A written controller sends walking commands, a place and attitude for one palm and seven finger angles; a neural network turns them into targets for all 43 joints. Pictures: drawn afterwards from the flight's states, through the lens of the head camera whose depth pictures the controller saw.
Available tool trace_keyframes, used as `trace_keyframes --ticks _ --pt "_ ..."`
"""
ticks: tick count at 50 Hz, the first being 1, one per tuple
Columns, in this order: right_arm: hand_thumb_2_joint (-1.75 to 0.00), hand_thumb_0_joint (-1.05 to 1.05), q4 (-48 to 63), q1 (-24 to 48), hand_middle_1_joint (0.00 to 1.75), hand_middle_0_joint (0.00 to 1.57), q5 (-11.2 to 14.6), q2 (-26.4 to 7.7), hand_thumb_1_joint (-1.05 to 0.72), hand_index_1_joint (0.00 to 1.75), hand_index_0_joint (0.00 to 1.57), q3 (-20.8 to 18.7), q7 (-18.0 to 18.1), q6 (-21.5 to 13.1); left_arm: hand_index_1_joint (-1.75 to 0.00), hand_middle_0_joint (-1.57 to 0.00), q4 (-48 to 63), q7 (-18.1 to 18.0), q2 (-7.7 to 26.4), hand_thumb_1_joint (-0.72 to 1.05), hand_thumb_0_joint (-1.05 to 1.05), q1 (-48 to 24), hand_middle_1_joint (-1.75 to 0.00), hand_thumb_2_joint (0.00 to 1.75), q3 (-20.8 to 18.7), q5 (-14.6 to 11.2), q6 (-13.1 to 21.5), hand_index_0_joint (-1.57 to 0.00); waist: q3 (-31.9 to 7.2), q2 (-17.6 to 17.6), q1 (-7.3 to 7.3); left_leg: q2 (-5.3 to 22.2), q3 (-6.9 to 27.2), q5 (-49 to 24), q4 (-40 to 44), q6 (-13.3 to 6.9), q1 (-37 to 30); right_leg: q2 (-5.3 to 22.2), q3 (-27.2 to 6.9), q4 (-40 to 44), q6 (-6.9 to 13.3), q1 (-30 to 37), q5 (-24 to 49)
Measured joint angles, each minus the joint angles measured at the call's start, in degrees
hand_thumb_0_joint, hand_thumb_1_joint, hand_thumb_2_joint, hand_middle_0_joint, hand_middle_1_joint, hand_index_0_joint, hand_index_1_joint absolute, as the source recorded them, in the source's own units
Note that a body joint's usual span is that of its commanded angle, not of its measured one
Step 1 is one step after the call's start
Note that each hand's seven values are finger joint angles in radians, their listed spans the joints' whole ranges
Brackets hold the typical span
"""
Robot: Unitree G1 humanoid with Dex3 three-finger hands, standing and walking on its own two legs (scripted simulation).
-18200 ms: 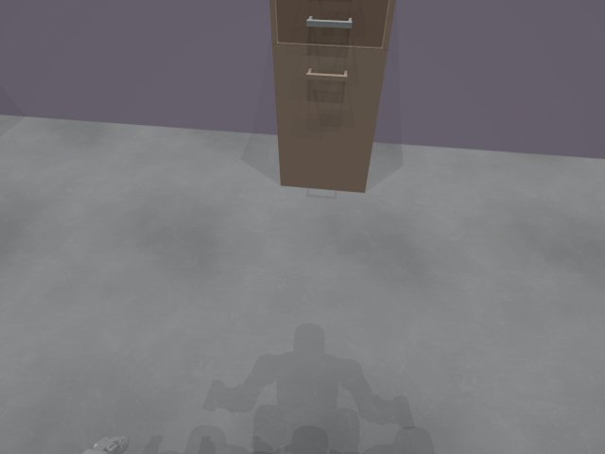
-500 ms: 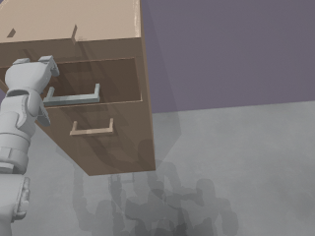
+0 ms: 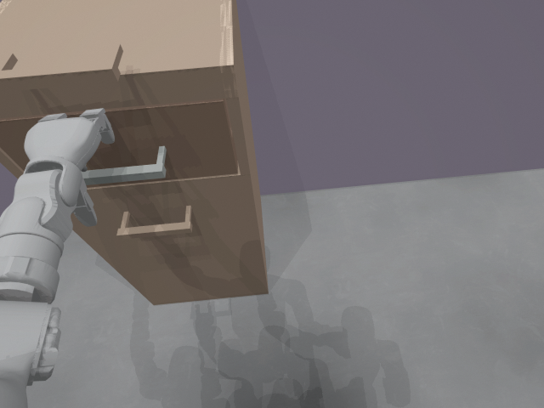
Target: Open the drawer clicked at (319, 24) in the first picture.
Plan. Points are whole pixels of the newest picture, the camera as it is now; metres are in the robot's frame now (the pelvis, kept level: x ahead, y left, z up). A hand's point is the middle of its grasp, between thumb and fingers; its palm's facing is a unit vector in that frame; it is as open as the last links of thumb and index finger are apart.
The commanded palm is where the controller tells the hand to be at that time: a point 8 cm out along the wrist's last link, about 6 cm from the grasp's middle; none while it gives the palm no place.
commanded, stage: lower the fingers behind the handle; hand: left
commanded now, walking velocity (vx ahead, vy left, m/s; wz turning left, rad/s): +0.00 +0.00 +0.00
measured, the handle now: (120, 165) +0.49 +0.29 +0.04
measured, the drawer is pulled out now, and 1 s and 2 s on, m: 0.00 0.00 0.00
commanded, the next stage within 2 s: close the thumb around the handle in 1.66 s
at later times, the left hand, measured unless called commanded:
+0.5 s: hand (95, 188) +0.42 +0.30 +0.07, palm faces -0.09 +0.01 -1.00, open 13.8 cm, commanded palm +0.41 +0.30 +0.13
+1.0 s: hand (106, 194) +0.44 +0.30 +0.03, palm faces -0.06 +0.00 -1.00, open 13.8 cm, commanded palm +0.42 +0.30 +0.09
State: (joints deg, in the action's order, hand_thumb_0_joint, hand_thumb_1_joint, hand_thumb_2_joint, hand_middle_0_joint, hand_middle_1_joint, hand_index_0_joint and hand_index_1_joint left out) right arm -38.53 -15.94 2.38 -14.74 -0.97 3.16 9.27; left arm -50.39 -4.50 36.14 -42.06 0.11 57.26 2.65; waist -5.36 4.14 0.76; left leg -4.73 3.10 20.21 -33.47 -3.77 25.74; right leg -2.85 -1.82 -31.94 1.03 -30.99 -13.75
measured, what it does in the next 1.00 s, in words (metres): stands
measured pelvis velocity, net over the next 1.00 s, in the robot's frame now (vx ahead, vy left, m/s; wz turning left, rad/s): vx -0.01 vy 0.00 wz -0.02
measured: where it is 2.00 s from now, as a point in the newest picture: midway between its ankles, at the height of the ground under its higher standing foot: outside the picture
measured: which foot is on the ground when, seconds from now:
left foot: down 0.00-1.00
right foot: down 0.00-1.00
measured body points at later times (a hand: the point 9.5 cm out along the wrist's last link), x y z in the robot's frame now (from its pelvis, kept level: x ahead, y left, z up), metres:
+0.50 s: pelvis +0.00 -0.01 +0.00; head +0.07 -0.02 +0.44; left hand +0.42 +0.29 +0.12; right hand +0.08 -0.28 -0.14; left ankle -0.05 +0.08 -0.73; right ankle +0.01 -0.11 -0.73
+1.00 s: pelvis -0.01 +0.00 -0.01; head +0.09 -0.01 +0.43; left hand +0.43 +0.30 +0.09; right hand +0.04 -0.27 -0.15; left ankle -0.05 +0.08 -0.73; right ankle +0.01 -0.11 -0.73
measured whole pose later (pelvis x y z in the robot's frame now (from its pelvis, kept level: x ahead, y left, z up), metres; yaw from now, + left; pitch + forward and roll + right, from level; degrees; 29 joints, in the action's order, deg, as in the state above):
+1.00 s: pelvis -0.01 +0.00 -0.01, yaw -1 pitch +17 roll -1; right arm -39.2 -17.5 0.6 -14.9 -2.5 2.7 8.0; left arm -54.1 -13.6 35.9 -38.7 -4.3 60.7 9.6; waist -7.0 2.4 2.6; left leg -4.1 2.2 23.1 -41.0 -3.6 35.0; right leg -3.8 -2.0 -37.9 1.1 -39.9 -15.4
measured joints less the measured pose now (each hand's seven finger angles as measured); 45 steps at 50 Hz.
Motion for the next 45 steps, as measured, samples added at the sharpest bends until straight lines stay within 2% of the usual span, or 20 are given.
trace_keyframes --ticks 4,7,9,11,15,20,22,26,31,37,45 --pt "-0.9 0.01 0.59 -1.01 0.3 0.21 -0.14 -0.14 -0.9 0.3 0.2 -0.43 0.62 -0.48 -1.21 -0.34 2.37 2.31 -0.65 -0.49 0.0 0.37 -1.21 0.31 1.56 0.24 3.61 -0.33 0.52 -0.85 0.17 0.09 0.69 0.0 -0.1 0.32 -0.48 -0.02 0.7 0.16 0.34 0.74 -0.06" --pt "-0.9 0.01 0.76 -1.02 0.3 0.21 -0.61 -0.54 -0.9 0.3 0.2 -0.92 0.87 -0.67 -1.21 -0.33 4.46 1.38 -1.32 -0.49 0.0 1.64 -1.21 0.31 0.22 0.64 7.26 -0.33 0.37 -1.34 0.38 0.23 0.59 0.29 -0.62 0.51 -0.12 -0.2 0.66 -0.36 0.54 0.32 -0.26" --pt "-0.9 0.01 0.89 -0.82 0.3 0.21 -0.87 -0.86 -0.9 0.3 0.2 -1.29 0.76 -0.88 -1.21 -0.33 4.75 -0.4 -1.54 -0.49 0.0 2.3 -1.21 0.31 -1.05 0.76 8.44 -0.33 0.19 -1.44 0.53 0.34 0.32 0.52 -1.05 0.6 0.35 -0.34 0.45 -0.88 0.62 -0.28 -0.42" --pt "-0.9 0.01 0.96 -0.47 0.3 0.2 -1.05 -1.14 -0.9 0.3 0.2 -1.48 0.5 -1.01 -1.21 -0.32 4.26 -2.39 -1.49 -0.49 0.0 2.72 -1.21 0.31 -2.3 1.06 8.3 -0.33 0.03 -1.47 0.58 0.44 -0.05 0.7 -1.42 0.66 0.96 -0.5 0.14 -1.43 0.67 -1.08 -0.52" --pt "-0.9 0.01 0.96 0.1 0.3 0.2 -1.11 -1.33 -0.9 0.3 0.2 -1.68 -0.06 -1.22 -1.2 -0.32 1.93 -5.28 -0.73 -0.49 0.0 2.79 -1.2 0.31 -3.35 2.12 5.42 -0.32 -0.09 -1.37 0.44 0.63 -0.52 0.76 -1.85 0.76 2.16 -0.74 -0.26 -2.02 0.75 -2.49 -0.46" --pt "-0.9 0.01 0.7 0.0 0.3 0.2 -0.78 -1.14 -0.9 0.3 0.2 -1.56 0.02 -1.29 -1.2 -0.32 -0.32 -4.87 0.01 -0.49 0.0 3.36 -1.2 0.31 -2.81 2.02 3.19 -0.32 -0.23 -1.05 0.19 0.77 -0.25 0.67 -1.89 0.83 2.67 -0.83 0.03 -1.79 0.82 -2.81 -0.28" --pt "-0.9 0.01 0.53 -0.09 0.3 0.2 -0.65 -0.91 -0.9 0.3 0.2 -1.43 0.36 -1.35 -1.2 -0.32 -0.92 -3.91 0.26 -0.49 0.0 3.21 -1.2 0.31 -2.12 1.83 3.36 -0.32 -0.18 -1.2 0.31 0.77 0.1 0.7 -2.05 0.87 2.77 -0.8 0.38 -1.75 0.88 -2.74 -0.32" --pt "-0.9 0.01 0.42 -0.33 0.3 0.21 -0.83 -0.54 -0.9 0.3 0.2 -1.39 0.95 -1.53 -1.2 -0.32 -0.14 -3.02 0.39 -0.49 0.0 3.52 -1.2 0.31 -2.37 1.92 6.27 -0.32 -0.3 -1.66 0.57 0.82 0.51 0.99 -2.74 0.96 3.23 -0.83 0.84 -2.03 1.0 -2.93 -0.52" --pt "-0.9 0.01 0.35 -0.34 0.3 0.21 -1.17 -0.64 -0.9 0.3 0.2 -1.68 0.87 -1.78 -1.2 -0.32 -0.3 -4.72 0.51 -0.49 0.0 3.08 -1.2 0.31 -2.98 2.52 8.62 -0.32 -0.8 -1.84 1.06 0.77 0.38 1.68 -4.38 0.95 4.92 -0.85 0.85 -3.43 0.95 -4.55 -1.04" --pt "-0.9 0.01 0.3 -0.6 0.3 0.2 -1.4 -0.91 -0.9 0.3 0.2 -1.89 -0.04 -1.7 -1.2 -0.32 -1.82 -7.25 -0.39 -0.49 0.0 2.98 -1.2 0.31 -3.36 2.79 7.4 -0.32 -1.23 -1.4 1.09 0.67 -0.42 2.17 -5.67 0.65 6.85 -0.87 0.18 -4.77 0.6 -6.69 -1.34" --pt "-0.9 0.01 -0.22 -1.23 0.3 0.21 -1.59 -0.25 -0.9 0.3 0.2 -1.49 -0.29 -1.45 -1.2 -0.32 -3.33 -8.4 -0.65 -0.49 0.0 3.32 -1.2 0.31 -4.03 3.49 6.66 -0.32 -1.38 -1.62 1.6 0.64 -0.85 2.48 -6.59 0.34 8.34 -0.89 -0.16 -5.47 0.28 -8.15 -1.45"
